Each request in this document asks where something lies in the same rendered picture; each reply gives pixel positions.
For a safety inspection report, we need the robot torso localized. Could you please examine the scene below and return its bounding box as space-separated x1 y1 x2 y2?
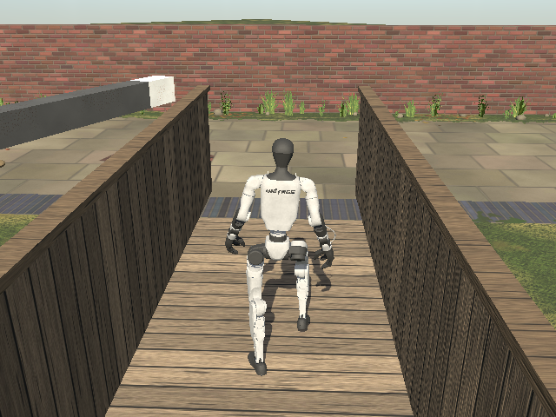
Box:
261 173 301 261

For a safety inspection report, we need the robot left foot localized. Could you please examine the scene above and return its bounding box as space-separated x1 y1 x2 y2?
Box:
248 352 267 376

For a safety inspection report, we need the robot right upper arm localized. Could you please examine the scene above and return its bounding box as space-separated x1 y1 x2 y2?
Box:
300 177 322 227

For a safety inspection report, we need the robot left forearm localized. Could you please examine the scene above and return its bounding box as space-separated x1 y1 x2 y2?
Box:
227 208 245 240

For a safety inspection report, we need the robot left upper arm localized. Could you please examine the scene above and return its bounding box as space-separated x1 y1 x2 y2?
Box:
236 175 263 222

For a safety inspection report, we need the left robot hand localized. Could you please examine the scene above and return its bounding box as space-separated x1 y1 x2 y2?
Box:
225 236 245 255

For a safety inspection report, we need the right robot hand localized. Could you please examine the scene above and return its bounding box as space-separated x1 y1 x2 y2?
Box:
314 248 334 269

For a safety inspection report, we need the robot right forearm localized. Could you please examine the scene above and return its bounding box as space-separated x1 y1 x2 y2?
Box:
314 213 332 251

